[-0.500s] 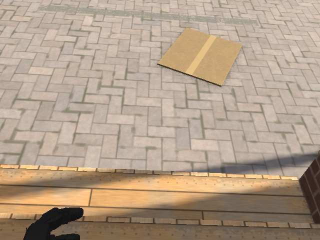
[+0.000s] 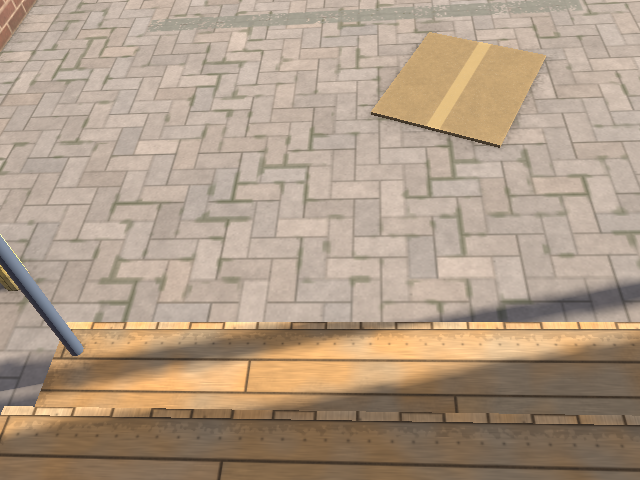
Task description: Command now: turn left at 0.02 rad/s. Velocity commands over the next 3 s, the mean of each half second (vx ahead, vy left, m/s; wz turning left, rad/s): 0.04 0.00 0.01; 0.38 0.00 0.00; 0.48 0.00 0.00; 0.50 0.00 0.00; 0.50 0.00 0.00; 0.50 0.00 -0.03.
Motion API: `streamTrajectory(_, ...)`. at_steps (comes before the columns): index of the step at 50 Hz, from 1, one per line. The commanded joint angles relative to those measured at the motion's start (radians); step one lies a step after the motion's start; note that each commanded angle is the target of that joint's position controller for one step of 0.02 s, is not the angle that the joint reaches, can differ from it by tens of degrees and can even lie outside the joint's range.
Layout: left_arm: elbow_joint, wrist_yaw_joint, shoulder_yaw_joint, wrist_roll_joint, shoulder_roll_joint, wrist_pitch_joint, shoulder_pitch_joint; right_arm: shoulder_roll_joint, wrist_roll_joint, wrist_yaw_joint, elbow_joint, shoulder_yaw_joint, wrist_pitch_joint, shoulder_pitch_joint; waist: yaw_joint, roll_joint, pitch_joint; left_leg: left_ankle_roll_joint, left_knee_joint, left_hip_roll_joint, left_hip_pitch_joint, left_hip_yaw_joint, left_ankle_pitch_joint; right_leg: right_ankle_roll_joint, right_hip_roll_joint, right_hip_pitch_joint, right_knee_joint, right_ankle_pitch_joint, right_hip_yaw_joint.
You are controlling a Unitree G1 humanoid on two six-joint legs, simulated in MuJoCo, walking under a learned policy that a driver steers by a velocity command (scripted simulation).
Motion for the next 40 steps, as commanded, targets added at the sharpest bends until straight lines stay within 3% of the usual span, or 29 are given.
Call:
streamTrajectory(1, 0.008, 0.002, 0.054, -0.003, 0.141, -0.015, 0.14, -0.053, 0.007, 0.006, -0.078, -0.02, -0.036, -0.13, 0.066, -0.168, -0.012, -0.003, -0.079, 0.032, -0.306, -0.075, -0.065, -0.144, -0.253, 0.355, -0.168, 0.772, 0.368)
streamTrajectory(6, 0.032, -0.003, 0.066, -0.003, 0.137, -0.032, 0.121, -0.02, -0.002, 0.0, -0.051, -0.018, -0.04, -0.142, 0.041, -0.153, 0.009, 0.013, -0.132, 0.071, -0.252, -0.053, -0.04, -0.191, -0.28, 0.218, -0.163, 0.77, 0.412)
streamTrajectory(9, 0.058, 0.002, 0.071, -0.007, 0.133, -0.036, 0.125, -0.005, -0.009, 0.011, -0.051, -0.014, -0.049, -0.177, 0.04, -0.141, 0.012, 0.023, -0.202, 0.109, -0.235, -0.022, 0.019, -0.203, -0.281, 0.169, -0.142, 0.695, 0.423)
streamTrajectory(10, 0.051, 0.011, 0.081, -0.021, 0.155, -0.023, 0.083, -0.003, -0.018, 0.02, -0.065, -0.008, -0.046, -0.204, 0.028, -0.099, 0.042, 0.022, -0.386, 0.123, -0.184, 0.042, 0.131, -0.169, -0.227, 0.102, -0.132, 0.567, 0.345)
streamTrajectory(11, 0.048, 0.023, 0.08, -0.039, 0.151, -0.012, 0.063, 0.006, -0.032, 0.041, -0.071, 0.003, -0.05, -0.221, 0.035, -0.097, 0.028, 0.019, -0.564, 0.141, -0.028, 0.12, 0.328, -0.138, -0.18, 0.013, -0.114, 0.383, 0.28)
streamTrajectory(12, 0.061, 0.026, 0.079, -0.045, 0.151, -0.01, 0.068, 0.025, -0.03, 0.064, -0.066, 0.008, -0.057, -0.222, 0.039, -0.101, 0.018, 0.028, -0.64, 0.129, 0.168, 0.164, 0.444, -0.119, -0.159, -0.121, -0.131, 0.235, 0.25)
streamTrajectory(13, 0.077, 0.022, 0.083, -0.041, 0.161, -0.01, 0.073, 0.036, -0.017, 0.078, -0.07, 0.009, -0.059, -0.222, 0.04, -0.125, 0.029, 0.038, -0.67, 0.124, 0.256, 0.185, 0.466, -0.116, -0.164, -0.181, -0.141, 0.155, 0.252)
streamTrajectory(14, 0.076, 0.02, 0.084, -0.036, 0.157, -0.008, 0.063, 0.031, -0.003, 0.082, -0.076, 0.007, -0.057, -0.225, 0.043, -0.14, 0.055, 0.053, -0.744, 0.141, 0.271, 0.182, 0.439, -0.116, -0.163, -0.178, -0.117, 0.115, 0.254)
streamTrajectory(16, 0.093, 0.014, 0.085, -0.028, 0.137, -0.007, 0.094, 0.021, 0.007, 0.089, -0.065, 0.003, -0.068, -0.209, 0.048, -0.108, 0.07, 0.087, -0.953, 0.158, 0.345, 0.213, 0.532, -0.091, -0.146, -0.13, -0.01, 0.115, 0.23)
streamTrajectory(17, 0.114, 0.012, 0.08, -0.019, 0.111, -0.004, 0.131, 0.016, -0.001, 0.088, -0.019, -0.008, -0.068, -0.111, 0.033, -0.095, 0.047, 0.102, -1.009, 0.15, 0.46, 0.254, 0.578, -0.072, -0.133, -0.143, 0.074, 0.138, 0.216)
streamTrajectory(18, 0.146, 0.009, 0.066, -0.01, 0.057, -0.002, 0.175, 0.016, -0.02, 0.085, 0.051, -0.022, -0.066, 0.042, -0.003, -0.084, -0.005, 0.114, -0.987, 0.135, 0.621, 0.298, 0.594, -0.041, -0.089, -0.191, 0.224, 0.134, 0.176)
streamTrajectory(19, 0.158, -0.007, 0.055, 0.003, 0.008, -0.009, 0.184, 0.001, -0.032, 0.084, 0.114, -0.03, -0.072, 0.232, -0.079, -0.031, -0.101, 0.15, -0.877, 0.208, 0.839, 0.238, 0.763, 0.016, -0.026, -0.307, 0.484, -0.05, 0.091)
streamTrajectory(20, 0.154, -0.032, 0.047, -0.012, -0.007, -0.017, 0.264, -0.056, -0.041, 0.087, 0.142, -0.031, -0.081, 0.293, -0.08, 0.127, -0.206, 0.238, -0.65, 0.349, 1.058, 0.124, 0.874, 0.067, 0.014, -0.516, 0.824, -0.411, 0.121)
streamTrajectory(21, 0.137, -0.043, 0.056, -0.033, 0.042, -0.019, 0.295, -0.094, -0.02, 0.091, 0.149, -0.041, -0.073, 0.273, -0.058, 0.144, -0.226, 0.304, -0.698, 0.424, 0.997, -0.031, 0.469, 0.08, -0.022, -0.598, 0.952, -0.352, 0.172)
streamTrajectory(22, 0.123, -0.038, 0.071, -0.038, 0.082, -0.02, 0.248, -0.115, 0.0, 0.096, 0.152, -0.045, -0.066, 0.263, -0.057, 0.118, -0.162, 0.345, -0.783, 0.456, 0.898, -0.098, 0.179, 0.081, -0.036, -0.669, 1.037, -0.261, 0.15)
streamTrajectory(23, 0.033, -0.015, 0.062, -0.072, 0.078, -0.023, 0.12, -0.234, 0.0, 0.082, 0.21, -0.08, -0.063, 0.236, -0.027, 0.218, -0.107, 0.452, -0.994, 0.577, 0.79, -0.375, -0.438, 0.066, -0.078, -0.799, 1.035, -0.1, 0.087)
streamTrajectory(24, 0.02, 0.02, 0.081, -0.068, 0.143, -0.005, -0.01, -0.131, -0.004, 0.071, 0.168, -0.046, -0.066, 0.141, -0.038, 0.099, 0.02, 0.428, -1.095, 0.562, 0.649, -0.381, -0.587, 0.06, -0.107, -0.81, 1.013, -0.017, 0.085)
streamTrajectory(25, 0.012, 0.033, 0.084, -0.052, 0.151, 0.007, -0.048, -0.077, -0.018, 0.062, 0.169, -0.024, -0.074, 0.089, -0.02, 0.107, 0.065, 0.395, -1.118, 0.532, 0.528, -0.368, -0.638, 0.055, -0.115, -0.756, 0.992, 0.035, 0.106)
streamTrajectory(26, 0.04, 0.029, 0.097, -0.029, 0.165, 0.002, 0.019, -0.041, -0.031, 0.053, 0.145, -0.004, -0.092, 0.025, 0.027, 0.061, 0.081, 0.335, -1.085, 0.447, 0.434, -0.255, -0.593, 0.065, -0.135, -0.699, 0.795, 0.248, 0.16)
streamTrajectory(27, 0.06, 0.022, 0.098, -0.006, 0.141, -0.004, 0.04, -0.033, -0.044, 0.047, 0.158, -0.003, -0.101, 0.023, 0.034, 0.097, 0.079, 0.307, -1.066, 0.398, 0.4, -0.188, -0.498, 0.077, -0.131, -0.665, 0.74, 0.32, 0.141)
streamTrajectory(28, 0.07, 0.015, 0.097, 0.001, 0.109, -0.012, 0.049, -0.018, -0.052, 0.042, 0.188, 0.002, -0.109, 0.073, 0.029, 0.123, 0.066, 0.294, -1.056, 0.365, 0.378, -0.134, -0.44, 0.079, -0.131, -0.65, 0.751, 0.353, 0.124)
streamTrajectory(30, 0.059, 0.003, 0.093, 0.007, 0.071, -0.02, 0.028, -0.02, -0.063, 0.015, 0.22, 0.005, -0.114, 0.147, 0.022, 0.086, 0.087, 0.303, -1.037, 0.325, 0.306, -0.034, -0.317, 0.106, -0.135, -0.588, 0.516, 0.51, 0.109)
streamTrajectory(32, 0.017, -0.011, 0.085, 0.017, 0.039, -0.024, -0.08, -0.041, -0.045, 0.003, 0.226, 0.001, -0.11, 0.175, -0.014, 0.079, 0.06, 0.291, -1.049, 0.317, 0.321, 0.0, -0.213, 0.111, -0.13, -0.495, 0.243, 0.575, 0.093)
streamTrajectory(34, 0.005, -0.023, 0.081, 0.007, 0.026, -0.023, -0.097, -0.079, -0.037, 0.004, 0.234, -0.009, -0.109, 0.191, -0.019, 0.11, 0.026, 0.297, -1.065, 0.329, 0.296, 0.025, -0.18, 0.125, -0.116, -0.362, 0.182, 0.57, 0.08)
streamTrajectory(37, -0.013, -0.037, 0.089, -0.008, 0.07, -0.021, -0.132, -0.116, -0.02, 0.012, 0.221, -0.024, -0.11, 0.174, -0.034, 0.093, 0.079, 0.295, -1.093, 0.349, 0.261, 0.046, -0.235, 0.128, -0.1, -0.259, 0.074, 0.512, 0.047)
streamTrajectory(38, 0.004, -0.04, 0.098, -0.006, 0.083, -0.028, -0.116, -0.111, -0.031, 0.014, 0.217, -0.022, -0.117, 0.173, -0.023, 0.055, 0.069, 0.295, -1.08, 0.342, 0.217, 0.07, -0.212, 0.128, -0.086, -0.164, 0.098, 0.529, 0.014)
streamTrajectory(39, -0.024, -0.042, 0.094, -0.011, 0.078, -0.034, -0.134, -0.128, -0.005, 0.012, 0.209, -0.03, -0.114, 0.142, -0.021, 0.095, 0.097, 0.279, -1.073, 0.343, 0.252, 0.058, -0.235, 0.113, -0.11, -0.172, -0.016, 0.425, 0.055)
streamTrajectory(40, -0.031, -0.046, 0.094, -0.015, 0.086, -0.042, -0.143, -0.122, -0.005, 0.011, 0.209, -0.031, -0.11, 0.146, -0.025, 0.087, 0.098, 0.278, -1.048, 0.353, 0.282, 0.048, -0.26, 0.101, -0.103, -0.138, -0.069, 0.347, 0.037)
Next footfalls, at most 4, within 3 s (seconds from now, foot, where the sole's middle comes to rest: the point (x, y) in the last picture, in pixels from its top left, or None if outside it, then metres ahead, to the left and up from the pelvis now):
0.36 left None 0.15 0.19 -0.88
0.86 right None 0.26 -0.09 -0.88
1.48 left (360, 461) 0.62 0.03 -1.01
2.00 right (442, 369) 0.94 -0.21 -1.15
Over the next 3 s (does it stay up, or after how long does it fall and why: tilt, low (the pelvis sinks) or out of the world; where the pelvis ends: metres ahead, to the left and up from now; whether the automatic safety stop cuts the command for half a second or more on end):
stays up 1.37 -0.06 -0.51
